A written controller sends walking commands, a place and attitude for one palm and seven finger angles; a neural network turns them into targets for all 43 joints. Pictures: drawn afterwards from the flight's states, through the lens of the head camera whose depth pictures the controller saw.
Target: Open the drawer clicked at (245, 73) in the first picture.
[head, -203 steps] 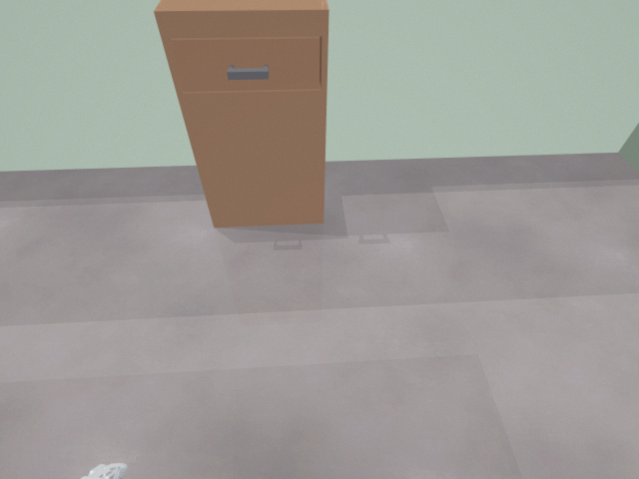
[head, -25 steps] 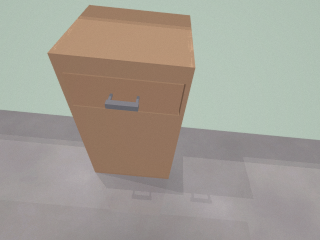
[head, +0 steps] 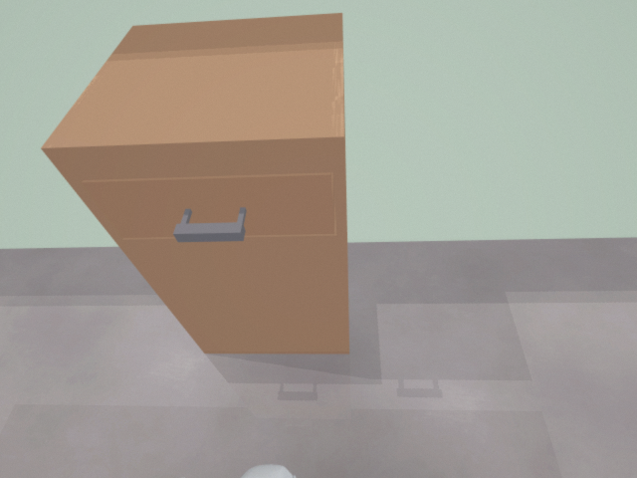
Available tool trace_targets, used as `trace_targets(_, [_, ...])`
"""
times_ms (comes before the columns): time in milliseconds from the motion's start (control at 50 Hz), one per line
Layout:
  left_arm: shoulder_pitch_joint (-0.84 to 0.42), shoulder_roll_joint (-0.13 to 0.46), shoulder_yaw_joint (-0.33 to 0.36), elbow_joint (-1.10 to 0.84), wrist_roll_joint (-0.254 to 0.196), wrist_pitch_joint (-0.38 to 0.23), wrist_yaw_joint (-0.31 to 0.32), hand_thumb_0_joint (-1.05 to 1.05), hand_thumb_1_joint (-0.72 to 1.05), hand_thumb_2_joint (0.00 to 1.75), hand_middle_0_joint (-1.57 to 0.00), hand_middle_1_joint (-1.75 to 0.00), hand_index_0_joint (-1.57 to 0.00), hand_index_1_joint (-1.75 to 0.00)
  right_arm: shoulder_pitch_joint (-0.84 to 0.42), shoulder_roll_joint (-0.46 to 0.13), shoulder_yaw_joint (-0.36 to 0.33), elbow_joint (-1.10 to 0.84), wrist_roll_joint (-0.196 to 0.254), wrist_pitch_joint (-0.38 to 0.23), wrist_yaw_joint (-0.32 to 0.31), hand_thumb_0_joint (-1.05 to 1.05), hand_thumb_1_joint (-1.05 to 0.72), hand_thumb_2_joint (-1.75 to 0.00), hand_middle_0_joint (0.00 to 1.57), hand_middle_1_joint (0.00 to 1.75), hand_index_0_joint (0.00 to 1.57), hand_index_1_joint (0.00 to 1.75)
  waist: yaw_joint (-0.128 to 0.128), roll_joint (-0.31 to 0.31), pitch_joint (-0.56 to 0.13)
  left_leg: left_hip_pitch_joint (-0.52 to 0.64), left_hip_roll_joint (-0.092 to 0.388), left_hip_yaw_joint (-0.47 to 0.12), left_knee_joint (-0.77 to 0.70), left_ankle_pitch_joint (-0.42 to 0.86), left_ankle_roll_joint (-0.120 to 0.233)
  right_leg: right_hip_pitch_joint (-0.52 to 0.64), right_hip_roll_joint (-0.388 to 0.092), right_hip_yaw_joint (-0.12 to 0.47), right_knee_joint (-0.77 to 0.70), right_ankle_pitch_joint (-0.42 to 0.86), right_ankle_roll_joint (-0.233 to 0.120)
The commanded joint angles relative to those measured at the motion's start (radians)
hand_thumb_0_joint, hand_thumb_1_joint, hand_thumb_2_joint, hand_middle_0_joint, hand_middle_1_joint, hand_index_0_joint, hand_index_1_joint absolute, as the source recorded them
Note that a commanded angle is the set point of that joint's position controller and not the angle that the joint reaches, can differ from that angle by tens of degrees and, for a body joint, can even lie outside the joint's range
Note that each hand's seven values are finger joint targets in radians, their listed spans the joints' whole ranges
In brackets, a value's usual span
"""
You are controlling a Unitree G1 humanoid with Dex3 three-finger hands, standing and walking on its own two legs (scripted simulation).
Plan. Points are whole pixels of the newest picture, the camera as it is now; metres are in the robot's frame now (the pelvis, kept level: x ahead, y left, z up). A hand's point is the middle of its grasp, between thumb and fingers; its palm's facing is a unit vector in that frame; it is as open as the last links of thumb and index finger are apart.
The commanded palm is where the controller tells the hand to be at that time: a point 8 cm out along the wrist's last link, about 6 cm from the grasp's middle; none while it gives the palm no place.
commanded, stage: come to a stop and stand still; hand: left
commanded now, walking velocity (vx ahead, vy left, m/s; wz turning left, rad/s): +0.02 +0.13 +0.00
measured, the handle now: (212, 222) +0.53 +0.24 -0.05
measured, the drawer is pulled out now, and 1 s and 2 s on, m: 0.00 0.00 0.00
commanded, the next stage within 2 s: look again from close up in 0.62 s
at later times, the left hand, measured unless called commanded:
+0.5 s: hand out of the picture -0.05 +0.24 -0.17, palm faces +0.08 -0.97 -0.21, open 7.3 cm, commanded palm none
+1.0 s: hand out of the picture -0.06 +0.22 -0.18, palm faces +0.02 -0.98 -0.19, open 7.3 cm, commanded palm none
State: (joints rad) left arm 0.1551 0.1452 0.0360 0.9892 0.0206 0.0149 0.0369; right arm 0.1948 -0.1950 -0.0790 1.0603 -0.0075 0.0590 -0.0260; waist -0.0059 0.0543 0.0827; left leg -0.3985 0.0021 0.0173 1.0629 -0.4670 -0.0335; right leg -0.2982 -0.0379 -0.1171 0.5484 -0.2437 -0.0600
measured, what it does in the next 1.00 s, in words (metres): steps on the spot: left foot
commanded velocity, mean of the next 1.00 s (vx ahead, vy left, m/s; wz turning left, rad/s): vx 0.01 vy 0.01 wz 0.00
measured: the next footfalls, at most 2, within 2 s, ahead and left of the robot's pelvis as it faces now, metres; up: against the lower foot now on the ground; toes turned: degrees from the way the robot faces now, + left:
left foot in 0.32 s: -0.03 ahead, +0.16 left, +0.00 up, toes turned +3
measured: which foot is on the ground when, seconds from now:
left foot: up 0.00-0.30, down 0.32-1.00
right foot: down 0.00-1.00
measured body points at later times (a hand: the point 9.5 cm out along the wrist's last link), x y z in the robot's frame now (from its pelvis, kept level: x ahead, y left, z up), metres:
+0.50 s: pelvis -0.04 +0.05 +0.01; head -0.03 +0.06 +0.46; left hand -0.05 +0.29 -0.16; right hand -0.02 -0.18 -0.15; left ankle -0.07 +0.16 -0.74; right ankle -0.04 -0.08 -0.73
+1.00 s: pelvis -0.07 +0.05 +0.00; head -0.07 +0.05 +0.45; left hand -0.06 +0.28 -0.16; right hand -0.06 -0.17 -0.16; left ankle -0.07 +0.16 -0.74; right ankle -0.05 -0.08 -0.74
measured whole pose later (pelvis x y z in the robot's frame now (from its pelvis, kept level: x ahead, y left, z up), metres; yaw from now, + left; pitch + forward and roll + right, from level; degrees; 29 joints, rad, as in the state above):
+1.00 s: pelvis -0.07 +0.05 +0.00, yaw +0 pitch -2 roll +0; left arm 0.28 0.15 -0.02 1.10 0.01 -0.01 0.03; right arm 0.31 -0.16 0.01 1.06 -0.01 -0.02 -0.03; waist 0.00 0.01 0.02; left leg -0.19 0.00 0.04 0.53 -0.30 0.02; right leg -0.23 -0.04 -0.03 0.52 -0.25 0.02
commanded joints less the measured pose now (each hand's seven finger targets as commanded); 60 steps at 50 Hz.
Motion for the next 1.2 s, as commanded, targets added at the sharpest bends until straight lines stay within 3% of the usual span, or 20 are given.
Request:
trace_targets(0, [0.083,0.194,0.054,-0.047,0.003,-0.016,0.015,0.0,0.9,0.9,-0.2,-0.3,-0.2,-0.3,0.04,-0.061,-0.003,-0.058,-0.01,-0.002,0.01,0.0,-0.9,-0.9,0.2,0.3,0.2,0.3,0.035,-0.187,-0.13,-0.071,0.027,-0.054,0.031,0.035,-0.02,0.183,-0.299,0.258,-0.209,0.499,-0.128])
trace_targets(140, [0.099,0.226,0.061,-0.035,0.014,-0.01,0.001,0.0,0.9,0.9,-0.2,-0.3,-0.2,-0.3,0.02,-0.052,0.014,-0.082,-0.004,-0.019,0.018,0.0,-0.9,-0.9,0.2,0.3,0.2,0.3,0.059,-0.228,-0.13,0.046,0.027,0.002,-0.306,0.011,-0.003,0.179,-0.271,0.279,-0.281,0.182,-0.117])
trace_targets(220, [0.058,0.219,0.056,-0.02,0.008,0.001,-0.005,0.0,0.9,0.9,-0.2,-0.3,-0.2,-0.3,0.112,-0.039,0.026,-0.051,-0.002,-0.032,0.014,0.0,-0.9,-0.9,0.2,0.3,0.2,0.3,0.014,-0.228,-0.122,0.215,0.015,0.038,-0.548,0.128,0.017,0.058,-0.21,0.243,-0.295,-0.041,-0.06])
trace_targets(260, [0.039,0.181,0.042,-0.019,-0.002,0.011,-0.008,0.0,0.9,0.9,-0.2,-0.3,-0.2,-0.3,0.176,-0.059,0.03,-0.023,-0.006,-0.041,0.011,0.0,-0.9,-0.9,0.2,0.3,0.2,0.3,-0.015,-0.124,-0.082,0.317,0.045,0.004,-0.701,0.161,0.04,-0.088,-0.137,0.191,-0.252,-0.207,0.012])
trace_targets(300, [0.058,0.113,0.027,-0.027,-0.01,0.014,-0.017,0.0,0.9,0.9,-0.2,-0.3,-0.2,-0.3,0.13,-0.142,0.025,-0.057,-0.021,-0.045,0.006,0.0,-0.9,-0.9,0.2,0.3,0.2,0.3,0.011,0.102,-0.014,0.079,0.242,-0.236,-0.897,-0.098,0.114,-0.045,-0.027,0.055,-0.084,-0.124,0.069])
trace_targets(320, [0.051,0.107,0.024,-0.017,-0.001,0.019,-0.018,0.0,0.9,0.9,-0.2,-0.3,-0.2,-0.3,0.061,-0.153,0.024,-0.072,-0.018,-0.048,0.005,0.0,-0.9,-0.9,0.2,0.3,0.2,0.3,0.024,0.194,0.018,-0.035,0.275,-0.298,-0.974,-0.162,0.136,0.006,-0.012,0.042,0.016,-0.089,0.074])
trace_targets(340, [0.064,0.107,0.022,0.003,0.006,0.022,-0.02,0.0,0.9,0.9,-0.2,-0.3,-0.2,-0.3,0.006,-0.135,0.032,-0.077,-0.015,-0.053,-0.001,0.0,-0.9,-0.9,0.2,0.3,0.2,0.3,0.036,0.211,0.044,-0.074,0.26,-0.264,-0.996,-0.131,0.139,0.037,-0.017,0.059,0.093,-0.078,0.074])
trace_targets(380, [0.118,0.097,0.014,0.043,0.004,0.019,-0.026,0.0,0.9,0.9,-0.2,-0.3,-0.2,-0.3,-0.015,-0.113,0.045,-0.064,-0.012,-0.059,-0.013,0.0,-0.9,-0.9,0.2,0.3,0.2,0.3,0.054,0.15,0.036,-0.001,0.214,-0.18,-0.942,0.053,0.14,0.018,-0.018,0.087,0.162,-0.083,0.071])
trace_targets(440, [0.139,0.079,-0.005,0.069,-0.004,-0.002,-0.022,0.0,0.9,0.9,-0.2,-0.3,-0.2,-0.3,0.05,-0.1,0.05,-0.021,-0.007,-0.072,-0.019,0.0,-0.9,-0.9,0.2,0.3,0.2,0.3,0.039,0.052,-0.015,0.204,0.188,-0.119,-0.806,0.42,0.14,0.002,-0.024,0.09,-0.01,-0.053,0.079])
trace_targets(480, [0.18,0.099,-0.01,0.104,-0.008,-0.02,-0.014,0.0,0.9,0.9,-0.2,-0.3,-0.2,-0.3,0.099,-0.082,0.051,0.006,0.002,-0.082,-0.021,0.0,-0.9,-0.9,0.2,0.3,0.2,0.3,0.028,-0.011,-0.074,0.253,0.14,-0.077,-0.694,0.582,0.1,0.113,-0.051,0.128,-0.172,0.187,0.073])
trace_targets(520, [0.191,0.123,-0.012,0.118,-0.012,-0.027,-0.005,0.0,0.9,0.9,-0.2,-0.3,-0.2,-0.3,0.128,-0.063,0.053,0.02,0.009,-0.087,-0.016,0.0,-0.9,-0.9,0.2,0.3,0.2,0.3,0.008,-0.029,-0.113,0.254,0.107,-0.059,-0.68,0.582,0.068,0.183,-0.099,0.152,-0.158,0.358,0.05])
trace_targets(540, [0.194,0.119,-0.011,0.131,-0.011,-0.032,-0.003,0.0,0.9,0.9,-0.2,-0.3,-0.2,-0.3,0.127,-0.06,0.054,0.029,0.005,-0.083,-0.017,0.0,-0.9,-0.9,0.2,0.3,0.2,0.3,0.005,-0.113,-0.137,0.284,0.109,-0.048,-0.662,0.619,0.058,0.183,-0.09,0.15,-0.134,0.431,0.043])
trace_targets(560, [0.192,0.11,-0.014,0.134,-0.015,-0.033,0.0,0.0,0.9,0.9,-0.2,-0.3,-0.2,-0.3,0.134,-0.069,0.053,0.037,0.005,-0.082,-0.019,0.0,-0.9,-0.9,0.2,0.3,0.2,0.3,0.003,-0.143,-0.145,0.306,0.113,-0.04,-0.664,0.6,0.055,0.177,-0.088,0.142,-0.134,0.424,0.043])
trace_targets(680, [0.176,0.086,-0.021,0.144,-0.014,-0.02,0.001,0.0,0.9,0.9,-0.2,-0.3,-0.2,-0.3,0.132,-0.045,0.067,0.068,0.003,-0.08,-0.018,0.0,-0.9,-0.9,0.2,0.3,0.2,0.3,0.009,-0.065,-0.009,0.225,0.106,-0.05,-0.741,0.382,0.056,0.122,-0.069,0.145,-0.195,0.151,0.053])
trace_targets(700, [0.255,0.108,-0.029,0.162,0.001,-0.048,0.039,0.0,0.9,0.9,-0.2,-0.3,-0.2,-0.3,0.045,-0.084,0.065,-0.013,0.011,-0.093,0.003,0.0,-0.9,-0.9,0.2,0.3,0.2,0.3,0.047,-0.08,0.03,0.14,0.114,-0.012,-0.564,0.385,0.03,0.086,-0.107,0.177,-0.175,0.31,0.047])
trace_targets(720, [0.225,0.146,-0.03,0.142,-0.002,-0.066,0.028,0.0,0.9,0.9,-0.2,-0.3,-0.2,-0.3,0.049,-0.066,0.073,-0.043,0.008,-0.083,0.013,0.0,-0.9,-0.9,0.2,0.3,0.2,0.3,0.0,-0.077,0.034,0.148,0.077,-0.013,-0.604,0.293,0.029,0.07,-0.126,0.174,-0.159,0.362,0.03])
trace_targets(740, [0.218,0.112,-0.031,0.118,-0.003,-0.067,0.023,0.0,0.9,0.9,-0.2,-0.3,-0.2,-0.3,0.139,-0.022,0.071,-0.033,-0.007,-0.09,0.01,0.0,-0.9,-0.9,0.2,0.3,0.2,0.3,-0.016,-0.061,-0.07,0.174,0.065,-0.026,-0.613,0.276,0.051,0.12,-0.107,0.176,-0.094,0.342,0.021])
trace_targets(780, [0.196,0.101,-0.034,0.1,-0.009,-0.055,0.013,0.0,0.9,0.9,-0.2,-0.3,-0.2,-0.3,0.148,-0.033,0.071,-0.032,-0.004,-0.091,0.002,0.0,-0.9,-0.9,0.2,0.3,0.2,0.3,-0.005,-0.036,-0.113,0.181,0.085,-0.045,-0.619,0.319,0.067,0.128,-0.082,0.153,-0.091,0.174,0.024])
trace_targets(860, [0.19,0.092,-0.037,0.087,-0.005,-0.039,0.003,0.0,0.9,0.9,-0.2,-0.3,-0.2,-0.3,0.146,-0.045,0.074,-0.047,-0.006,-0.083,0.002,0.0,-0.9,-0.9,0.2,0.3,0.2,0.3,0.001,-0.043,0.026,0.094,0.087,-0.071,-0.669,0.229,0.071,0.058,-0.056,0.149,-0.123,0.001,0.026])
trace_targets(1180, [0.216,0.081,-0.027,0.065,-0.003,-0.034,-0.006,0.0,0.9,0.9,-0.2,-0.3,-0.2,-0.3,0.169,-0.054,0.071,-0.026,-0.007,-0.086,0.002,0.0,-0.9,-0.9,0.2,0.3,0.2,0.3,0.009,-0.054,0.025,0.067,0.089,-0.086,-0.739,0.107,0.077,0.08,-0.053,0.149,-0.133,-0.004,0.032])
